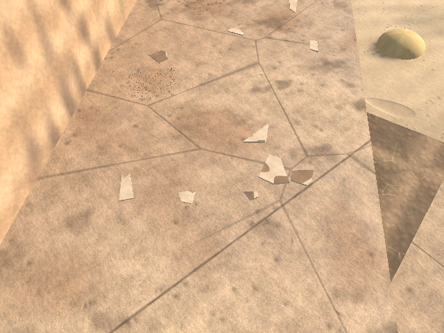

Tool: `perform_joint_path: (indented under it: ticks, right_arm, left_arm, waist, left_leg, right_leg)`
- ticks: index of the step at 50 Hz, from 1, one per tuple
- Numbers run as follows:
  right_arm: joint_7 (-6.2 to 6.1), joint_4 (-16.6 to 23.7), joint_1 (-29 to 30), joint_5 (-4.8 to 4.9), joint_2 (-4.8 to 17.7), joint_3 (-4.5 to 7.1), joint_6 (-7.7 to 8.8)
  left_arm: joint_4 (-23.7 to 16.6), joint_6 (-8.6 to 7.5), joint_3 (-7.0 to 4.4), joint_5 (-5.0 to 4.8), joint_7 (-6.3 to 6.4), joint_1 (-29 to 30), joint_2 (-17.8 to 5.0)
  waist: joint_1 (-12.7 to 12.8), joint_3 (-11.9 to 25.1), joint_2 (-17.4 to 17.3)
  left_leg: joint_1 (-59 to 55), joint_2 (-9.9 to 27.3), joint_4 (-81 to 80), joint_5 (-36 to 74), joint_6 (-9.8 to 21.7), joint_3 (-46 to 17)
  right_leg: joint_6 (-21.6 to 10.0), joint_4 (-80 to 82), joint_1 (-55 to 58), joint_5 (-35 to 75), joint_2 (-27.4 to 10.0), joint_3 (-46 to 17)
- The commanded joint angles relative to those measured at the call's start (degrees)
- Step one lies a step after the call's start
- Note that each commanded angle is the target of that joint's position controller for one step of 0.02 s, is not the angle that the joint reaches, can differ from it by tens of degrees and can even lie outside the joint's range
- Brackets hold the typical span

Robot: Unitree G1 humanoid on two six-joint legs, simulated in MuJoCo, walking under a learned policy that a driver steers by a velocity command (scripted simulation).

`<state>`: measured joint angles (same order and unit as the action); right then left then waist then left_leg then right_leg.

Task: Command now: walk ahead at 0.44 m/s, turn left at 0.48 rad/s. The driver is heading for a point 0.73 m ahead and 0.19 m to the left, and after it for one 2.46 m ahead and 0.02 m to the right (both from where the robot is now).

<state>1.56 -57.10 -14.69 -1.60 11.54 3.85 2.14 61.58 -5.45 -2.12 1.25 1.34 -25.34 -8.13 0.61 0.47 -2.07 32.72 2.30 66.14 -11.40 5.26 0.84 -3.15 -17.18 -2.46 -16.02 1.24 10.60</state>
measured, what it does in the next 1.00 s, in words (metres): walks ahead, turning left: left foot, then right foot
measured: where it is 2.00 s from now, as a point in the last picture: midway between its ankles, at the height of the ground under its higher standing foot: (190, 293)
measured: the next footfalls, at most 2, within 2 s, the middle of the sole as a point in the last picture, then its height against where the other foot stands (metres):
left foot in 0.28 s outside the picture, level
right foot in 0.84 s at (216, 280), level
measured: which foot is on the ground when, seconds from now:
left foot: up 0.00-0.26, down 0.28-0.86, up 0.88-1.00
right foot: down 0.00-0.28, up 0.30-0.82, down 0.84-1.00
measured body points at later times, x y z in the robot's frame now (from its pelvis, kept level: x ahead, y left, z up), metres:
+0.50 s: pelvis +0.26 +0.06 -0.01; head +0.29 +0.07 +0.44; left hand +0.33 +0.33 -0.13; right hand +0.36 -0.19 -0.14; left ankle +0.25 +0.07 -0.74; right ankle +0.36 -0.10 -0.66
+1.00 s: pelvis +0.56 +0.11 -0.01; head +0.60 +0.12 +0.44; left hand +0.53 +0.39 -0.12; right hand +0.76 -0.10 -0.14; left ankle +0.43 +0.16 -0.65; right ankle +0.66 +0.07 -0.74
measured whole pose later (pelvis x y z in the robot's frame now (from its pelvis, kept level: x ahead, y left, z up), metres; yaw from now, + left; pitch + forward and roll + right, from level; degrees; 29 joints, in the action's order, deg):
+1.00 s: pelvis +0.56 +0.11 -0.01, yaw +30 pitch +1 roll +0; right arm 0.2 -47.8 -16.4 -1.9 15.8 3.3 3.3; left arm 45.7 -4.7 -2.9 1.3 -0.7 -11.8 -14.4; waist -0.6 -4.1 -1.6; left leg 22.6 -4.1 67.5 -20.4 2.7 -3.8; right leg -3.9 -25.2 -17.8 -7.9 3.4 2.0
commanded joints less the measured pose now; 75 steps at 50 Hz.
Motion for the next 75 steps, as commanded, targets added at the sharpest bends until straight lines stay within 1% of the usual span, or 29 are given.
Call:
perform_joint_path:
  ticks: [1, 8, 11, 13, 14, 15, 16, 17, 19, 22, 25, 30, 36, 38, 41, 42, 43, 44, 46, 49, 53, 60, 64, 65, 66, 67, 68, 70, 75]
  right_arm:
    - [0.42, 3.5, 2.4, 0.30, -0.7, -0.09, -0.51]
    - [1.61, 10.1, 16.1, 0.14, -0.6, -1.42, -0.38]
    - [1.08, 8.0, 6.6, -0.15, 2.5, -0.20, -0.15]
    - [0.55, 4.1, -6.5, -0.72, 6.4, 1.82, 0.26]
    - [-0.03, 3.9, -9.1, -0.99, 11.1, 3.37, 0.25]
    - [0.06, 5.5, -7.0, -0.54, 15.9, 4.26, -0.35]
    - [-0.40, 5.5, -6.7, 0.25, 14.4, 3.96, -1.07]
    - [-0.99, 5.7, -3.5, 0.78, 11.7, 3.21, -0.87]
    - [-1.52, 6.3, 0.3, 0.98, 8.0, 2.18, 0.34]
    - [-1.92, 6.1, -1.0, 2.02, 7.4, 1.47, 2.31]
    - [-1.83, 5.9, -5.5, 1.97, 8.8, 1.58, 2.61]
    - [-1.79, 6.0, -13.1, 1.72, 8.9, 1.32, 2.23]
    - [-3.06, 6.6, -17.2, 0.91, 10.5, 1.51, 2.08]
    - [-3.43, 7.3, -15.2, 0.89, 11.4, 1.73, 2.15]
    - [-2.33, 8.1, -10.8, 0.80, 13.0, 1.86, 3.02]
    - [-1.73, 9.0, -10.5, 1.13, 10.9, 1.34, 3.48]
    - [-1.54, 9.7, -17.9, 3.55, 4.6, 0.10, 3.42]
    - [-1.89, 9.1, -19.8, 2.50, 8.1, 0.43, 3.12]
    - [-1.86, 9.6, -11.1, 0.42, 8.1, 0.15, 2.38]
    - [-1.04, 11.0, -8.8, -0.99, 6.8, -0.13, 1.04]
    - [-0.81, 12.6, -5.9, -1.05, 5.4, -1.01, 0.02]
    - [-2.34, 16.6, 6.2, 0.72, 6.5, -1.88, -1.36]
    - [-3.50, 17.4, 4.8, 1.32, 7.0, -1.96, -0.29]
    - [-3.92, 17.1, 2.5, 0.85, 7.6, -1.82, 0.46]
    - [-4.63, 17.6, 0.1, -0.15, 11.0, -1.19, 1.03]
    - [-4.61, 18.7, 2.9, 0.03, 15.8, -0.31, 0.38]
    - [-4.28, 17.8, -0.5, 0.76, 13.7, 0.00, -0.14]
    - [-3.89, 18.6, 3.3, 1.03, 7.8, -1.56, -0.01]
    - [-4.25, 19.0, 3.9, -0.06, 9.3, -0.87, -0.84]
  left_arm:
    - [-0.5, -1.18, -0.19, 0.26, 0.31, -5.5, -4.4]
    - [-0.4, -1.13, -0.11, 0.23, 1.13, -6.0, -7.2]
    - [-0.6, -0.61, -1.30, 0.01, 1.82, -5.5, -10.2]
    - [-2.6, -0.05, -2.06, 0.04, 0.89, -2.7, -11.7]
    - [-4.7, 0.09, -1.74, 0.24, 0.12, -1.9, -9.2]
    - [-9.7, -0.03, -1.21, -0.90, -1.15, -2.6, -5.3]
    - [-11.8, -0.77, -1.68, -0.55, -1.55, 6.2, -8.9]
    - [-13.2, -1.60, -1.60, -0.83, -1.83, 8.7, -9.3]
    - [-12.4, -1.14, -1.76, 0.11, -1.31, 7.0, -8.8]
    - [-13.1, 2.07, -1.64, 1.76, -1.92, 6.0, -7.3]
    - [-16.4, 3.28, -1.60, 1.74, -2.37, 13.4, -7.7]
    - [-21.4, 3.67, -1.33, 1.36, -2.90, 25.3, -8.6]
    - [-27.1, 2.66, -0.20, 0.69, -3.48, 35.5, -9.1]
    - [-27.9, 2.16, -0.25, 0.27, -3.31, 33.9, -10.1]
    - [-22.5, 1.24, -2.03, 0.05, -1.58, 14.7, -13.7]
    - [-20.9, 0.69, -2.78, 1.13, -0.61, 5.8, -15.7]
    - [-20.8, 0.69, -4.18, 3.45, -0.25, 1.1, -21.4]
    - [-20.1, 1.35, -4.26, 2.09, -1.19, 2.7, -19.3]
    - [-21.1, 0.96, -2.33, 0.44, -1.88, 12.7, -11.3]
    - [-17.6, -0.54, -1.15, -0.46, -2.17, 10.6, -9.7]
    - [-15.9, -1.13, -1.46, -0.63, -2.59, 9.3, -12.7]
    - [-16.6, 2.86, -3.12, -0.23, -1.95, 5.9, -16.1]
    - [-18.2, 5.05, -3.98, -0.35, -1.29, 7.6, -16.4]
    - [-19.2, 5.34, -3.82, -0.77, -1.08, 8.7, -15.4]
    - [-20.9, 5.15, -2.74, -1.33, -1.05, 7.8, -11.4]
    - [-21.8, 5.46, -1.99, -1.38, -0.77, 3.4, -8.2]
    - [-20.5, 6.24, -3.15, 0.71, -0.55, 3.0, -13.3]
    - [-19.6, 7.16, -3.83, 1.01, -1.28, 5.7, -14.0]
    - [-21.4, 9.49, -3.58, -0.56, -3.44, 8.6, -12.8]
  waist:
    - [-0.2, -6.6, 6.0]
    - [0.3, -8.7, 7.3]
    - [-4.5, -2.3, 9.8]
    - [-10.5, 4.9, 8.5]
    - [-10.7, 9.0, 1.3]
    - [-5.9, 13.5, -9.8]
    - [-7.8, 8.8, -0.9]
    - [-5.6, 2.1, 1.1]
    - [-0.3, -1.7, 7.3]
    - [2.1, -1.2, 4.9]
    - [0.0, -3.0, 1.9]
    - [-4.6, -3.2, -0.8]
    - [-7.1, -4.2, -2.0]
    - [-5.4, -4.0, -2.9]
    - [3.5, 4.7, -2.3]
    - [7.2, 10.6, -1.2]
    - [4.9, 20.1, 12.5]
    - [3.0, 20.3, 14.5]
    - [0.0, 2.7, 2.5]
    - [-2.4, 1.5, 4.6]
    - [-3.8, 3.7, 7.1]
    - [-0.2, 3.7, 9.3]
    - [-1.5, 2.0, 9.4]
    - [-2.4, 2.1, 7.9]
    - [-2.0, 5.7, 0.0]
    - [1.1, 4.9, -11.0]
    - [-0.8, 6.5, -8.5]
    - [1.2, 2.2, -2.0]
    - [1.0, 3.2, -6.5]
  left_leg:
    - [13.0, 1.2, 0.7, 4.6, -0.4, 0.7]
    - [1.4, -2.5, -26.7, 6.9, 1.7, 10.0]
    - [-9.8, -7.1, -28.7, 2.2, 6.0, 11.9]
    - [-27.3, -8.4, -35.4, 0.8, 9.5, 7.9]
    - [-38.3, 3.3, -37.8, -7.6, 12.4, -7.6]
    - [-50.7, 17.2, -46.3, -8.9, 22.8, -41.8]
    - [-47.5, 16.2, -52.6, -14.1, 20.7, -40.5]
    - [-40.1, 15.5, -54.0, -10.1, 18.2, -33.5]
    - [-28.0, 10.4, -54.5, 6.8, 14.1, -23.7]
    - [-22.6, 5.5, -54.4, 18.1, 12.8, -16.1]
    - [-22.4, 3.3, -54.9, 20.4, 10.2, -14.7]
    - [-30.9, 2.9, -53.0, 25.9, 6.2, -16.8]
    - [-40.9, 5.3, -49.4, 32.1, 7.5, -21.5]
    - [-39.7, 5.6, -48.0, 35.0, 6.3, -22.0]
    - [-33.3, 2.0, -31.1, 50.5, 2.0, -17.5]
    - [-25.1, -0.5, -18.6, 37.1, 1.3, -16.6]
    - [-9.6, -8.7, 3.3, 1.7, -1.1, -10.4]
    - [-3.2, -10.0, 11.0, -16.5, -0.9, -9.3]
    - [-1.7, -5.7, 9.6, -8.6, -1.7, -8.8]
    - [-5.9, -3.1, 1.7, -8.6, -3.3, -6.4]
    - [-8.2, -3.1, -9.3, -6.4, -5.6, -2.3]
    - [-11.2, -4.3, -23.7, -2.1, -6.5, -1.3]
    - [-16.5, -4.7, -37.7, -2.5, -4.8, -2.5]
    - [-22.4, -1.9, -44.4, 2.2, -3.9, -4.6]
    - [-30.2, 10.4, -46.8, 8.8, -1.0, -13.9]
    - [-33.2, 23.0, -48.6, 26.3, 6.5, -27.1]
    - [-30.9, 25.4, -47.4, 32.5, 12.6, -28.6]
    - [-25.8, 17.5, -47.8, 30.3, 9.8, -16.4]
    - [-24.9, 11.6, -47.4, 30.0, 6.3, -4.2]
  right_leg:
    - [-0.9, 7.7, 3.7, 24.7, -15.0, -7.3]
    - [-1.3, 5.0, 3.4, 46.0, -14.5, 2.5]
    - [-1.3, -10.8, 7.5, 66.7, -16.0, 5.0]
    - [-1.7, -33.0, 0.6, 54.4, -16.0, 4.6]
    - [-0.7, -51.1, -12.3, 20.4, -12.1, 4.2]
    - [2.1, -70.4, -34.4, -15.5, 0.9, -4.0]
    - [1.3, -70.9, -42.6, -9.1, -2.0, -11.8]
    - [1.0, -66.2, -43.4, -3.0, -4.8, -11.9]
    - [1.9, -57.2, -35.0, 0.0, -7.8, -12.6]
    - [4.5, -50.7, -30.3, -0.8, -8.8, -11.8]
    - [6.1, -43.6, -34.9, 6.0, -8.7, -10.1]
    - [6.0, -32.5, -41.5, 14.8, -6.2, -9.7]
    - [4.3, -19.9, -43.1, 14.8, -2.5, -10.3]
    - [2.9, -15.2, -36.0, 14.2, -1.4, -10.7]
    - [-0.9, -9.7, -7.5, 12.8, 1.9, -8.6]
    - [-2.7, -10.3, 6.1, 9.1, -5.3, -14.8]
    - [-10.4, -9.7, 21.8, 5.1, -22.9, -40.4]
    - [-13.4, -1.0, 18.7, 1.9, -25.8, -56.9]
    - [-12.5, 0.9, 0.5, 14.2, -21.0, -41.1]
    - [-10.7, 0.1, -5.8, 47.6, -14.8, -26.4]
    - [-10.2, -0.6, -7.8, 60.2, -11.1, -20.4]
    - [-7.6, -4.3, -9.6, 42.4, -9.3, -24.8]
    - [-6.0, -9.4, -9.8, 29.6, -8.6, -31.4]
    - [-3.7, -12.2, -13.1, 23.0, -6.8, -31.8]
    - [-1.0, -20.9, -18.2, 9.2, -3.6, -27.7]
    - [1.0, -31.7, -28.5, -19.9, 6.7, -15.9]
    - [1.9, -43.9, -29.4, -24.5, 4.1, -12.4]
    - [3.5, -48.8, -28.7, -16.7, 1.0, -14.0]
    - [6.3, -46.2, -26.7, -8.4, 0.9, -11.4]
